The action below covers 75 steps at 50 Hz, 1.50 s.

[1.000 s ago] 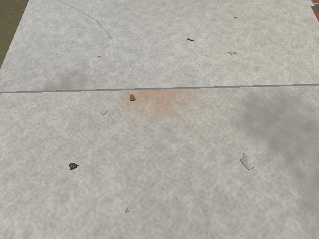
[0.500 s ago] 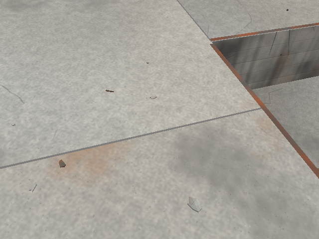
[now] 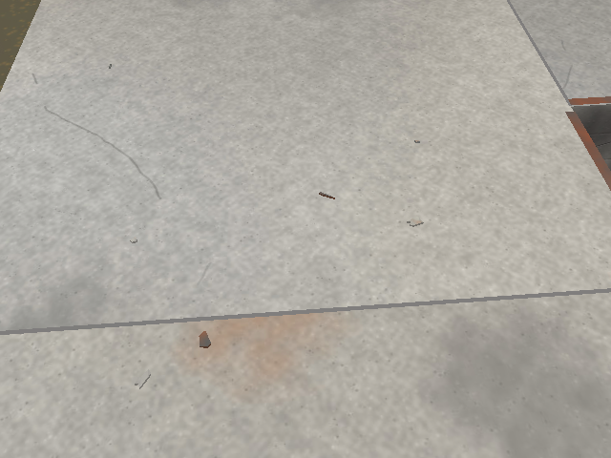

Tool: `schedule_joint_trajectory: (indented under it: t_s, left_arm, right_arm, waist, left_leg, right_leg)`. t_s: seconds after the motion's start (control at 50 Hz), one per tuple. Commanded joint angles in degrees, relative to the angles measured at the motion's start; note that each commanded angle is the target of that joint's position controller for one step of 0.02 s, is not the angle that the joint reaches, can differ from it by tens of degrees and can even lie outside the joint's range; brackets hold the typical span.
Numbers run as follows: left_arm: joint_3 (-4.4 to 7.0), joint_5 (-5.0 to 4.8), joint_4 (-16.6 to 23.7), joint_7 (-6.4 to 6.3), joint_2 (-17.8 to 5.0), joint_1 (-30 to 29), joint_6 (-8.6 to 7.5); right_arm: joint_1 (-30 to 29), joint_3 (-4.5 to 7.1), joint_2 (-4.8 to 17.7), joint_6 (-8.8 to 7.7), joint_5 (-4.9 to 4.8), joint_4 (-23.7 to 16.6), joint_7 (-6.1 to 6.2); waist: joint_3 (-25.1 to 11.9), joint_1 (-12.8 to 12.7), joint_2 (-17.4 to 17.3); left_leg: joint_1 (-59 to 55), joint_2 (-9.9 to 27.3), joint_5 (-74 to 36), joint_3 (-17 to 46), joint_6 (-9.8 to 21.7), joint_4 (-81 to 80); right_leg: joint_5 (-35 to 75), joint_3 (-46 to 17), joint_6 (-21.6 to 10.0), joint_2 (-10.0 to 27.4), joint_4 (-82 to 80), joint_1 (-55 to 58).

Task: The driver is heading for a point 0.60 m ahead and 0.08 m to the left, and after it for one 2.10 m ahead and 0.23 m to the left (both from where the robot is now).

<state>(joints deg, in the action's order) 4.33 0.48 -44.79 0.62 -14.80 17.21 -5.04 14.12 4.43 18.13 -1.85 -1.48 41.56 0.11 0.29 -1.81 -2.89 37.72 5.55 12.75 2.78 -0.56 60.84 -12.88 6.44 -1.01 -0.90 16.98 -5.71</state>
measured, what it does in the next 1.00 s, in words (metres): walks ahead: left foot, then right foot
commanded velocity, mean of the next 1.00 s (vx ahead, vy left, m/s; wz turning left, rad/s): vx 0.42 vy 0.00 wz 0.07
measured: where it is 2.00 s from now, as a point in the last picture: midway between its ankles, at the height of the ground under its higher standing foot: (276, 405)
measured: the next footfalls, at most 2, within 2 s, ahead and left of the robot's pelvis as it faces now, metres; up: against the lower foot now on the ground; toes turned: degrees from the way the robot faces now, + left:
left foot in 0.24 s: +0.30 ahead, +0.16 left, +0.00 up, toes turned +11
right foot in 0.78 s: +0.64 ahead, +0.00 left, +0.00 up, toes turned +1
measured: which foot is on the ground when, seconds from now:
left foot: up 0.00-0.22, down 0.24-0.78, up 0.80-1.00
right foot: down 0.00-0.24, up 0.26-0.76, down 0.78-1.00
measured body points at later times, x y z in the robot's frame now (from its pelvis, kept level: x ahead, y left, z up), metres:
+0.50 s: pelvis +0.27 +0.08 +0.00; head +0.30 +0.10 +0.45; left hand +0.37 +0.39 -0.10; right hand +0.43 -0.16 -0.10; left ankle +0.26 +0.15 -0.74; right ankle +0.42 -0.07 -0.67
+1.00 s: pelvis +0.53 +0.07 -0.01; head +0.58 +0.06 +0.44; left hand +0.66 +0.36 -0.11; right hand +0.70 -0.20 -0.11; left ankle +0.53 +0.23 -0.67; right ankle +0.60 +0.00 -0.74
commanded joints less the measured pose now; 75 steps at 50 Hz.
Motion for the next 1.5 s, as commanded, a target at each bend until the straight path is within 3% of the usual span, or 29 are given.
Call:
schedule_joint_trajectory:
  t_s: [0.02, 0.16, 0.2, 0.22, 0.24, 0.26, 0.28, 0.3, 0.34, 0.4, 0.56, 0.68, 0.72, 0.76, 0.78, 0.8, 0.82, 0.84, 0.88, 0.92, 1.0, 1.14, 1.22, 1.24, 1.26, 1.28, 1.3, 1.36, 1.5]
  left_arm:
    - [1.77, -0.15, 3.29, -0.46, -7.74, -5.27, -1.32]
    - [3.14, -1.95, 0.29, -0.93, -12.60, -1.31, 0.32]
    - [3.62, -2.32, 0.21, -1.20, -14.58, -1.13, 1.29]
    - [3.38, -2.52, 0.37, -1.40, -14.31, -1.60, 1.76]
    - [2.43, -1.51, 0.94, -1.70, -12.26, -0.36, 1.62]
    - [-0.41, 0.91, 4.33, -0.99, -3.73, 5.47, 0.52]
    - [-0.24, -0.75, 4.62, -0.23, -7.56, 0.92, -1.56]
    - [0.66, -3.00, 6.42, 0.22, -10.92, -5.15, -2.50]
    - [0.21, -1.15, 6.40, -0.50, -9.67, -6.72, -3.22]
    - [0.41, -0.38, 4.12, -0.33, -9.05, -2.50, -1.13]
    - [-1.29, -1.22, 5.32, 0.48, -5.36, -12.99, 0.10]
    - [-1.46, -1.62, 8.18, 2.59, -5.45, -18.45, -0.20]
    - [-0.94, -0.79, 8.32, 3.31, -6.38, -15.78, -0.45]
    - [1.18, -0.33, 5.81, 3.13, -10.20, -4.57, -0.52]
    - [2.41, -0.33, 5.11, 2.39, -13.78, 1.78, -0.36]
    - [3.10, -0.06, 6.04, 1.70, -19.24, 3.00, 0.09]
    - [2.23, -0.37, 7.30, 1.52, -15.48, 4.65, 0.46]
    - [1.78, -0.52, 8.28, 1.23, -13.11, 2.04, 1.18]
    - [0.96, -1.28, 9.22, 0.51, -10.59, -3.71, 2.29]
    - [1.01, -0.39, 9.91, 0.04, -10.76, -6.22, 3.02]
    - [1.91, -0.42, 9.86, -0.86, -12.63, -7.58, 3.77]
    - [2.08, -1.20, 10.45, -2.34, -12.38, -8.33, 6.79]
    - [0.56, -1.22, 10.33, -2.24, -8.82, -8.80, 7.14]
    - [-0.48, -0.64, 9.44, -2.17, -6.01, -5.78, 6.91]
    - [-1.51, 1.15, 8.70, -2.00, -3.13, -0.68, 6.53]
    - [-1.12, 1.15, 8.85, -1.94, -4.64, -0.70, 6.21]
    - [-0.72, 1.67, 7.77, -2.05, -6.99, -1.35, 6.04]
    - [-0.19, 1.44, 7.27, -1.68, -7.64, -7.00, 6.68]
    - [0.89, 0.35, 6.74, -2.35, -7.11, -6.79, 5.76]
  right_arm:
    - [-1.22, -0.71, -0.30, -0.48, 0.32, -4.51, -1.02]
    - [-11.55, -0.45, 1.87, -0.34, 0.29, -9.77, -3.38]
    - [-6.96, 1.04, 4.54, 0.11, 0.50, -9.67, -3.36]
    - [1.37, 2.57, 6.92, 0.36, 0.31, -7.68, -2.99]
    - [11.20, 4.57, 11.00, 0.97, 0.04, -5.27, -1.96]
    - [9.73, 5.48, 18.16, 0.68, -0.55, -5.57, -1.42]
    - [11.32, 3.97, 14.05, -0.29, -0.20, -8.11, -1.77]
    - [9.70, 2.96, 10.78, -1.10, 0.50, -7.32, -2.03]
    - [2.72, 2.09, 8.15, -1.64, 0.71, -7.87, -1.79]
    - [-1.90, 0.80, 4.89, -2.08, 1.87, -8.83, -1.18]
    - [2.54, 0.56, 6.69, -3.35, 1.74, -3.40, -0.28]
    - [5.14, 1.05, 7.38, -2.38, 1.59, 0.60, -0.23]
    - [3.35, 1.29, 8.27, -1.41, 1.49, 0.37, 0.55]
    - [1.09, 1.31, 8.82, -0.35, 1.26, -0.71, 1.66]
    - [1.93, 0.74, 7.69, -0.46, 1.84, -1.65, 2.17]
    - [9.75, -1.11, 1.53, -1.44, 4.17, -3.28, 1.52]
    - [10.19, -1.52, 4.11, -2.49, 3.12, -2.83, 0.59]
    - [4.58, -0.62, 7.66, -2.84, 0.93, -3.74, 0.02]
    - [-2.28, -0.72, 7.22, -2.15, 1.42, -5.58, 0.76]
    - [-1.01, -0.42, 6.90, -0.53, 1.95, -6.16, 1.35]
    - [1.30, -1.11, 4.25, 0.36, 2.49, -4.87, 2.38]
    - [-6.01, -0.77, 4.04, 0.69, 1.72, -6.64, 1.81]
    - [-2.62, -0.50, 3.61, -1.01, 1.82, -5.40, 0.65]
    - [-3.17, -0.51, 4.50, -1.34, 2.80, -5.85, 0.55]
    - [-6.05, -0.43, 7.57, -1.18, 4.11, -7.51, 0.75]
    - [-8.02, -1.66, 3.64, -0.99, 5.61, -6.46, 0.53]
    - [-9.81, -2.44, 0.89, -1.01, 4.43, -7.03, 0.02]
    - [-7.00, -0.97, 5.82, -0.71, 1.79, -5.91, -0.52]
    - [-5.91, 0.54, 7.56, 0.92, 0.47, -9.14, 0.36]
  waist:
    - [3.17, 1.57, 6.82]
    - [4.84, -0.57, 5.24]
    - [0.18, 2.81, 6.98]
    - [-4.21, 7.67, 6.29]
    - [-9.36, 11.90, 2.53]
    - [-13.92, 4.60, -14.80]
    - [-23.39, 8.37, -8.39]
    - [-15.39, 9.37, -4.50]
    - [-6.35, 4.62, 1.91]
    - [-4.99, 0.57, 0.30]
    - [1.71, 5.25, -0.13]
    - [5.28, 7.15, 0.92]
    - [2.57, 5.17, -0.88]
    - [-5.12, -0.78, -1.74]
    - [-10.22, -3.62, 1.87]
    - [-18.23, 1.51, 17.46]
    - [-29.06, -1.54, 15.70]
    - [-24.80, -3.57, 9.35]
    - [-11.04, -1.36, 1.62]
    - [-6.95, 2.20, 4.39]
    - [-8.40, 3.64, 6.62]
    - [-7.12, 1.20, 10.42]
    - [-8.36, 2.73, 11.53]
    - [-8.21, 1.75, 8.95]
    - [-8.69, -2.79, -3.41]
    - [-6.41, -4.35, -10.74]
    - [-5.18, -3.39, -7.76]
    - [-2.95, -0.38, -5.08]
    - [-4.40, 0.86, -3.02]
  left_leg:
    - [2.32, 2.17, -9.09, 1.61, 0.05, -8.76]
    - [-1.95, -1.21, -9.10, -4.49, 4.63, -23.41]
    - [-10.94, -5.76, -3.30, -8.29, 7.11, -23.75]
    - [-22.65, -8.73, -4.79, -9.55, 8.97, -26.43]
    - [-40.12, -6.93, -6.06, -3.37, 11.47, -26.91]
    - [-57.84, 8.74, 4.82, 29.72, 21.83, -33.05]
    - [-61.33, 13.26, 13.84, 46.37, 24.69, -42.44]
    - [-56.71, 12.06, 11.12, 39.24, 21.21, -44.33]
    - [-40.59, 7.81, -0.71, 27.22, 17.98, -44.06]
    - [-29.41, 5.59, -13.96, 18.45, 17.53, -47.00]
    - [-27.69, 2.98, -12.30, 3.16, 12.87, -52.47]
    - [-40.45, 7.54, -19.44, -0.14, 11.43, -49.02]
    - [-42.41, 7.20, -37.61, -2.14, 9.47, -42.27]
    - [-41.09, 3.89, -52.99, -4.97, 6.19, -26.48]
    - [-31.71, 1.04, -41.44, -6.73, 2.87, -12.23]
    - [-9.61, -8.63, 10.20, -6.79, -1.94, 10.86]
    - [-1.18, -12.14, 25.80, 3.02, -3.16, 22.46]
    - [1.52, -7.79, 21.54, 5.87, -2.27, 22.98]
    - [2.52, -4.01, 15.53, 3.19, -2.25, 15.52]
    - [-4.13, -3.11, 13.25, 2.96, -2.70, 9.06]
    - [-8.29, -4.62, 9.03, 1.44, -5.11, -3.28]
    - [-11.60, -6.90, 1.85, 3.34, -5.01, -17.79]
    - [-21.02, -5.60, -6.32, 1.55, -2.00, -34.85]
    - [-26.26, -0.84, -13.79, 5.57, 0.13, -39.50]
    - [-30.28, 9.17, -27.37, 16.78, 5.10, -40.30]
    - [-24.16, 12.69, -26.98, 23.06, 12.94, -41.21]
    - [-22.46, 9.57, -21.94, 21.08, 12.87, -41.08]
    - [-19.85, 1.63, -6.80, 14.53, 5.88, -39.58]
    - [-22.16, 0.48, -16.37, 18.35, 8.64, -34.46]
  right_leg:
    - [16.49, -5.37, -9.51, 15.19, -9.47, -1.23]
    - [26.40, 2.06, -6.13, 17.34, -4.97, 7.30]
    - [45.19, 4.27, -4.76, 16.60, 6.12, 9.23]
    - [48.95, 6.07, -3.29, 14.83, 17.61, 6.04]
    - [37.82, 6.26, -0.82, 12.64, 34.07, -6.15]
    - [-16.14, 3.25, 3.04, 1.32, 56.58, -31.58]
    - [-21.79, -11.18, 2.37, -0.63, 63.46, -36.95]
    - [-16.38, -12.03, 1.18, 1.90, 63.25, -41.71]
    - [-8.29, -11.62, 0.53, 6.23, 53.54, -37.48]
    - [-4.08, -10.66, 1.79, 8.56, 47.25, -28.87]
    - [22.01, -7.89, 2.83, 7.47, 23.30, -29.44]
    - [16.07, -8.00, -0.59, 4.85, 15.04, -34.74]
    - [11.36, -5.24, -2.02, 2.09, 14.04, -29.88]
    - [12.51, -1.86, -4.09, -2.80, 11.70, -15.25]
    - [26.93, -8.64, -6.99, 1.76, 11.38, -1.15]
    - [49.38, -31.15, -17.30, 18.00, 16.36, 20.96]
    - [44.99, -46.91, -23.92, 23.34, 10.79, 29.57]
    - [39.00, -39.32, -20.82, 20.08, 9.42, 25.22]
    - [34.27, -30.06, -16.85, 15.51, 6.18, 8.08]
    - [31.63, -27.51, -15.97, 12.38, 2.68, -4.07]
    - [37.81, -23.40, -15.31, 9.84, 3.26, -9.96]
    - [9.73, -28.91, -11.11, 6.75, 3.96, -11.26]
    - [15.16, -29.48, -8.42, 6.74, 10.89, -7.72]
    - [8.94, -27.57, -5.36, 4.40, 13.29, -9.86]
    - [-8.89, -20.41, -1.94, -1.70, 21.09, -13.44]
    - [-15.97, -16.01, 1.00, -2.05, 20.06, -13.29]
    - [-11.74, -15.52, 2.57, 0.31, 17.68, -9.75]
    - [0.56, -13.99, 2.62, 0.03, 11.25, -4.52]
    - [1.21, -9.50, 0.84, -0.48, 14.95, -7.27]
Keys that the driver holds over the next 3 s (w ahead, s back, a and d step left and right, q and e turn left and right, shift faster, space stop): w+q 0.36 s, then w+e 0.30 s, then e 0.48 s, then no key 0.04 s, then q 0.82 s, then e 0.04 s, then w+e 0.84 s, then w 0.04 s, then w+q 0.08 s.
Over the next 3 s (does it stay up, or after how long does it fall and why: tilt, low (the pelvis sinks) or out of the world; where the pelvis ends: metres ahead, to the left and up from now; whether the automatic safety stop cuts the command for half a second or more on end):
stays up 0.98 0.18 -0.01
